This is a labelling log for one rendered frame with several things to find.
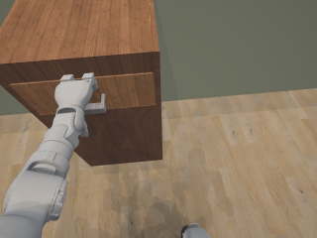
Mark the robot left upper arm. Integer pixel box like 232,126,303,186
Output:
0,170,68,238

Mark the left robot hand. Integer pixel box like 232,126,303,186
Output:
54,72,98,138

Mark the right robot thigh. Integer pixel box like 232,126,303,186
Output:
182,227,211,238

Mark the handle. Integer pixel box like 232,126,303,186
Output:
83,93,107,115

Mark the left robot forearm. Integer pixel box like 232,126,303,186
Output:
3,104,84,213

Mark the robot right shin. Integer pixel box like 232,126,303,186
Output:
186,223,199,230

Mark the drawer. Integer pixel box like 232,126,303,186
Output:
10,72,155,114

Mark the cabinet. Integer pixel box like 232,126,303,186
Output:
0,0,163,167

